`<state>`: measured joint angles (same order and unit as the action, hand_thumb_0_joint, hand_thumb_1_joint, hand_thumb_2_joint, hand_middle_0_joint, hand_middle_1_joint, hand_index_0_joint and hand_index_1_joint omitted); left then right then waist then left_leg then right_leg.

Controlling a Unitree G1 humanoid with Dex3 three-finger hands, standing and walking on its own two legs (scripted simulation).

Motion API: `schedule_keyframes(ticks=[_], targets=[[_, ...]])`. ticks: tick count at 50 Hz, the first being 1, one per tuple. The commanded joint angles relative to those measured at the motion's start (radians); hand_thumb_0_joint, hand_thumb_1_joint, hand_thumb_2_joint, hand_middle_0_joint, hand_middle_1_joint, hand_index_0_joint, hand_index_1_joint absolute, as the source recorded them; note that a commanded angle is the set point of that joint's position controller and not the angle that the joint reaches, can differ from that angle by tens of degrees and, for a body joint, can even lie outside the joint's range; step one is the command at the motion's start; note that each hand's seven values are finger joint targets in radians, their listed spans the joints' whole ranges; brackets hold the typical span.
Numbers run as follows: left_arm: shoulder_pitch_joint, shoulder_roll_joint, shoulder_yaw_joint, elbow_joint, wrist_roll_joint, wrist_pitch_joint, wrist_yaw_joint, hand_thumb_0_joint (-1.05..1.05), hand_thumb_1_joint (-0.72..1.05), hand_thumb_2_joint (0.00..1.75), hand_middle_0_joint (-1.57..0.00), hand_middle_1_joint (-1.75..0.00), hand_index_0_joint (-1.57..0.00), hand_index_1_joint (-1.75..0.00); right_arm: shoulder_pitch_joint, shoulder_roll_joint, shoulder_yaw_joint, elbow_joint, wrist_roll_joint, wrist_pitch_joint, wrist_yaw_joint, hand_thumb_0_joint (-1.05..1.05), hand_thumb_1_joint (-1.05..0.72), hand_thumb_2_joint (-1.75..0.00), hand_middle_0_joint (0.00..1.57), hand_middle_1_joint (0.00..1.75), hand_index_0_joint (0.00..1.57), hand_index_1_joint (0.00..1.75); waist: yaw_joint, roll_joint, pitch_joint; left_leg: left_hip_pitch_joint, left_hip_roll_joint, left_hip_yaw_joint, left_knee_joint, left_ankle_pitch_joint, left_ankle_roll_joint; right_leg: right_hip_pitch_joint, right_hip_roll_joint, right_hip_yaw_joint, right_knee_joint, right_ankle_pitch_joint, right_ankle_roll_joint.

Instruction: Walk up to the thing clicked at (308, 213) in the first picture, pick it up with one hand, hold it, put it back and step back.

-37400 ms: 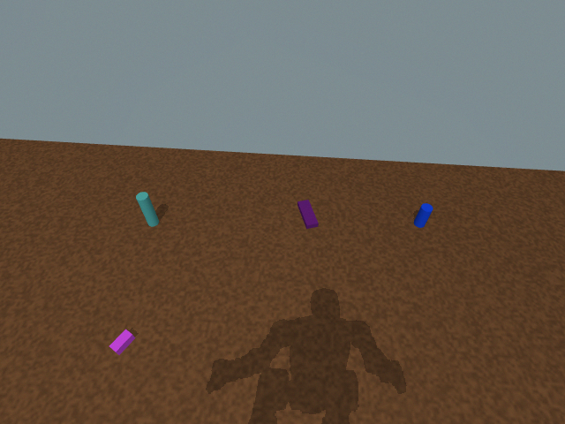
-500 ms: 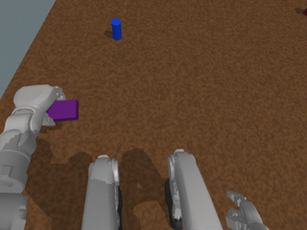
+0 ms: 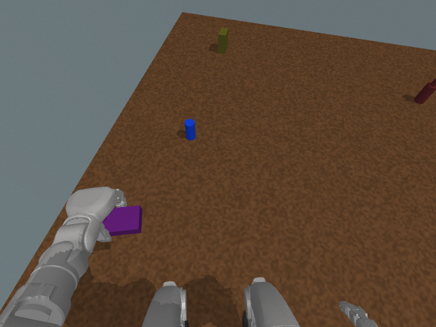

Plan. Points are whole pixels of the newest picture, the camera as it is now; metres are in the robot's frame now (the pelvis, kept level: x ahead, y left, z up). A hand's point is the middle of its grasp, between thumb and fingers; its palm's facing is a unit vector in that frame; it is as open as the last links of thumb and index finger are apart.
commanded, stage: lift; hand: left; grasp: from above
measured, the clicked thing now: (105, 222) +0.36 +0.24 -0.11
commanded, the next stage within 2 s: hold in 0.36 s
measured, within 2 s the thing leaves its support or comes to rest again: neither
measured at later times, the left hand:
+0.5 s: hand (93, 199) +0.36 +0.22 +0.00, palm faces -0.44 -0.06 -0.90, open 8.3 cm
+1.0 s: hand (89, 184) +0.37 +0.22 +0.04, palm faces -0.45 -0.04 -0.89, open 8.3 cm
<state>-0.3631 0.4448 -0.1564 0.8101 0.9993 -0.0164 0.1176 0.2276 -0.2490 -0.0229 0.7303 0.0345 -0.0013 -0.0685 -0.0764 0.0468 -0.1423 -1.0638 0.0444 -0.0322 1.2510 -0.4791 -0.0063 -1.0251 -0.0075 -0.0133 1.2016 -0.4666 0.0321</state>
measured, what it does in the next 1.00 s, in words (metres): rises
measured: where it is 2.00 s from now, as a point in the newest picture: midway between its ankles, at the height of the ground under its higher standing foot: outside the picture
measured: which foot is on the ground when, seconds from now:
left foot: down 0.00-1.00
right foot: down 0.00-1.00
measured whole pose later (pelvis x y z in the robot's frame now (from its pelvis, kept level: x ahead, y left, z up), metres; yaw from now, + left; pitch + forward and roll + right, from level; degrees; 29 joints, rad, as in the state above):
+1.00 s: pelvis +0.06 +0.00 +0.09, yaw -1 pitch +6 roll +0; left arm -0.29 0.40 -0.21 0.74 1.01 0.00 0.04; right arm 0.23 -0.25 -0.05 0.71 0.05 0.06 -0.05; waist -0.02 0.04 -0.06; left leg -0.44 0.03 0.03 0.67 -0.33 0.00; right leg -0.43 -0.02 0.02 0.65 -0.32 0.03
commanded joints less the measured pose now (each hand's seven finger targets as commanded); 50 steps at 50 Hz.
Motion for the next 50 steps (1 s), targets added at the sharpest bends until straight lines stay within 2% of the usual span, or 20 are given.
schedule_keyframes(ticks=[1,3,8,13,19,21,25,27,29,30,32,33,35,37,38,40,42,43,48,50], targets=[[-0.343,0.192,0.072,-0.141,0.012,0.003,0.073,0.00,0.73,0.40,-1.00,-0.51,-1.05,-0.45,0.024,-0.138,-0.058,-0.083,0.003,-0.041,-0.007,0.00,-0.90,-0.90,0.20,0.30,0.20,0.30,-0.004,0.029,-0.304,0.337,-0.042,0.015,-0.294,0.052,0.017,0.234,0.038,0.009,-0.290,0.061,-0.040],[-0.340,0.200,0.081,-0.117,0.015,0.011,0.083,0.00,0.76,0.39,-1.03,-0.48,-1.08,-0.43,0.022,-0.142,-0.058,-0.078,0.001,-0.042,-0.005,0.00,-0.89,-0.90,0.20,0.30,0.20,0.30,0.003,0.029,-0.272,0.368,-0.040,0.011,-0.339,0.056,0.014,0.265,0.037,0.005,-0.322,0.069,-0.039],[-0.316,0.167,0.059,-0.086,0.010,0.026,0.081,0.00,0.76,0.42,-1.03,-0.50,-1.08,-0.45,0.019,-0.134,-0.058,-0.081,-0.001,-0.043,0.001,0.00,-0.90,-0.90,0.20,0.30,0.20,0.30,0.013,0.019,-0.252,0.439,-0.046,0.023,-0.404,0.121,0.013,0.356,0.036,0.011,-0.394,0.123,-0.035],[-0.319,0.159,0.053,-0.123,0.004,0.024,0.072,0.00,0.70,0.38,-1.00,-0.47,-1.04,-0.42,0.011,-0.135,-0.065,-0.095,0.001,-0.039,0.003,0.00,-0.90,-0.90,0.20,0.30,0.20,0.30,0.019,0.013,-0.237,0.518,-0.048,0.027,-0.472,0.154,0.009,0.419,0.037,0.016,-0.455,0.154,-0.034],[-0.298,0.153,0.047,-0.151,0.000,0.035,0.069,0.00,0.68,0.38,-0.99,-0.45,-1.03,-0.41,0.016,-0.134,-0.069,-0.090,0.005,-0.030,0.002,0.00,-0.89,-0.89,0.20,0.30,0.20,0.30,0.027,-0.012,-0.248,0.608,-0.049,0.031,-0.521,0.262,0.009,0.499,0.037,0.017,-0.508,0.252,-0.033],[-0.311,0.138,0.031,-0.154,0.005,0.034,0.060,0.00,0.69,0.38,-0.99,-0.46,-1.03,-0.41,0.018,-0.134,-0.071,-0.085,0.005,-0.026,0.003,0.00,-0.89,-0.89,0.20,0.30,0.20,0.30,0.019,0.000,-0.251,0.640,-0.047,0.034,-0.533,0.297,0.007,0.510,0.037,0.016,-0.516,0.281,-0.035],[-0.301,0.141,0.033,-0.159,0.009,0.030,0.046,0.00,0.66,0.34,-0.95,-0.47,-1.00,-0.41,0.017,-0.137,-0.074,-0.085,0.006,-0.019,0.007,0.00,-0.89,-0.89,0.20,0.30,0.20,0.30,0.031,0.014,-0.242,0.692,-0.045,0.033,-0.570,0.356,0.000,0.541,0.043,0.005,-0.533,0.315,-0.039],[-0.290,0.154,0.036,-0.148,0.020,0.025,0.034,0.00,0.64,0.34,-0.93,-0.47,-0.99,-0.41,0.014,-0.142,-0.077,-0.089,0.007,-0.013,0.008,0.00,-0.89,-0.89,0.20,0.30,0.20,0.30,0.033,0.003,-0.218,0.697,-0.047,0.037,-0.584,0.359,0.001,0.554,0.045,0.007,-0.553,0.320,-0.039],[-0.294,0.130,0.019,-0.172,0.011,0.020,0.018,0.00,0.65,0.35,-0.94,-0.48,-1.00,-0.42,0.009,-0.134,-0.072,-0.096,0.007,-0.010,0.011,0.00,-0.89,-0.89,0.20,0.30,0.20,0.30,0.031,-0.006,-0.204,0.692,-0.052,0.041,-0.596,0.352,0.005,0.572,0.041,0.012,-0.570,0.322,-0.038],[-0.300,0.159,0.041,-0.194,0.004,0.018,0.014,0.00,0.68,0.35,-0.97,-0.48,-1.02,-0.42,0.004,-0.140,-0.077,-0.100,0.010,-0.009,0.011,0.00,-0.89,-0.89,0.20,0.30,0.20,0.30,0.043,0.002,-0.219,0.710,-0.052,0.042,-0.604,0.357,0.003,0.589,0.042,0.010,-0.575,0.320,-0.037],[-0.294,0.140,0.030,-0.191,0.005,0.015,0.005,0.00,0.67,0.37,-0.97,-0.46,-1.02,-0.41,0.003,-0.142,-0.076,-0.108,0.008,-0.006,0.013,0.00,-0.89,-0.89,0.20,0.30,0.20,0.30,0.029,0.007,-0.208,0.728,-0.046,0.038,-0.614,0.375,0.000,0.581,0.045,0.003,-0.576,0.328,-0.040],[-0.293,0.157,0.038,-0.212,0.011,0.015,0.004,0.00,0.69,0.39,-0.99,-0.46,-1.04,-0.41,-0.004,-0.142,-0.077,-0.111,0.011,-0.003,0.013,0.00,-0.89,-0.89,0.20,0.30,0.20,0.30,0.047,0.021,-0.215,0.753,-0.044,0.037,-0.627,0.398,-0.004,0.594,0.047,0.001,-0.578,0.340,-0.042],[-0.261,0.139,0.029,-0.191,0.013,0.018,-0.001,0.00,0.65,0.39,-0.97,-0.45,-1.01,-0.41,-0.001,-0.141,-0.076,-0.116,0.011,0.002,0.015,0.00,-0.89,-0.89,0.20,0.30,0.20,0.30,0.043,-0.011,-0.199,0.750,-0.046,0.036,-0.628,0.415,-0.001,0.610,0.046,0.002,-0.589,0.358,-0.039],[-0.274,0.165,0.046,-0.224,0.010,0.013,-0.008,0.00,0.65,0.39,-0.96,-0.45,-1.00,-0.40,-0.007,-0.144,-0.079,-0.117,0.013,0.004,0.015,0.00,-0.89,-0.89,0.20,0.30,0.20,0.30,0.048,0.024,-0.212,0.765,-0.048,0.045,-0.634,0.434,-0.003,0.630,0.046,0.005,-0.593,0.373,-0.040],[-0.245,0.141,0.029,-0.201,0.011,0.017,-0.015,0.00,0.65,0.38,-0.95,-0.46,-1.00,-0.41,-0.002,-0.141,-0.077,-0.119,0.013,0.007,0.016,0.00,-0.89,-0.89,0.20,0.30,0.20,0.30,0.040,-0.002,-0.198,0.766,-0.046,0.041,-0.635,0.452,-0.002,0.626,0.047,0.003,-0.593,0.389,-0.039],[-0.262,0.161,0.044,-0.231,0.016,0.017,-0.019,0.00,0.68,0.40,-0.98,-0.45,-1.02,-0.41,-0.002,-0.146,-0.082,-0.124,0.015,0.011,0.015,0.00,-0.89,-0.89,0.20,0.30,0.20,0.30,0.045,-0.005,-0.214,0.780,-0.048,0.049,-0.635,0.481,0.001,0.649,0.047,0.009,-0.598,0.422,-0.038],[-0.272,0.143,0.031,-0.257,0.003,0.015,-0.027,0.00,0.67,0.40,-0.97,-0.46,-1.02,-0.41,-0.003,-0.142,-0.079,-0.126,0.013,0.014,0.016,0.00,-0.89,-0.89,0.20,0.30,0.20,0.30,0.041,0.001,-0.208,0.781,-0.049,0.051,-0.638,0.496,0.004,0.662,0.044,0.010,-0.603,0.443,-0.035],[-0.280,0.168,0.044,-0.267,0.006,0.015,-0.030,0.00,0.68,0.42,-0.99,-0.47,-1.03,-0.42,-0.010,-0.145,-0.079,-0.133,0.015,0.017,0.016,0.00,-0.89,-0.89,0.20,0.30,0.20,0.30,0.049,0.000,-0.214,0.794,-0.051,0.053,-0.646,0.492,0.005,0.673,0.043,0.010,-0.612,0.440,-0.035],[-0.235,0.152,0.035,-0.255,0.018,0.013,-0.049,0.00,0.67,0.43,-0.98,-0.47,-1.02,-0.43,-0.012,-0.144,-0.079,-0.144,0.016,0.028,0.018,0.00,-0.89,-0.89,0.20,0.30,0.20,0.30,0.052,-0.018,-0.202,0.798,-0.056,0.060,-0.651,0.529,0.010,0.698,0.039,0.014,-0.616,0.482,-0.033],[-0.245,0.173,0.056,-0.275,0.017,0.013,-0.050,0.00,0.68,0.44,-0.98,-0.47,-1.02,-0.43,-0.016,-0.147,-0.081,-0.146,0.016,0.034,0.018,0.00,-0.89,-0.89,0.20,0.30,0.20,0.30,0.058,-0.011,-0.205,0.811,-0.055,0.062,-0.663,0.522,0.010,0.707,0.039,0.014,-0.627,0.476,-0.032]])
